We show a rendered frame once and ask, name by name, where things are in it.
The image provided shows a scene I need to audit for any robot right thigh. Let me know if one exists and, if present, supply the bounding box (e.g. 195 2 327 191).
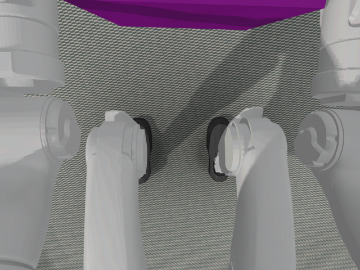
223 118 296 270

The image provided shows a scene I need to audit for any right robot upper arm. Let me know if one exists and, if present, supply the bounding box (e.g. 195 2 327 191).
294 108 360 270

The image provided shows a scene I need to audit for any left robot forearm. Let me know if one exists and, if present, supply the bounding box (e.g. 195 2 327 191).
0 0 65 97

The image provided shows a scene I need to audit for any right robot forearm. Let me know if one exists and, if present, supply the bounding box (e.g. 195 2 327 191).
310 0 360 111

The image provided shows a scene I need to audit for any robot left foot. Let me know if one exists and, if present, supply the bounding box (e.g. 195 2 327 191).
133 118 152 184

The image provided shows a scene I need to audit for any carton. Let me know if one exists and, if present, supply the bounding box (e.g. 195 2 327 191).
63 0 326 30

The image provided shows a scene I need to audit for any left robot upper arm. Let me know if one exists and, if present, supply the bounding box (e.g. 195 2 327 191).
0 96 81 270

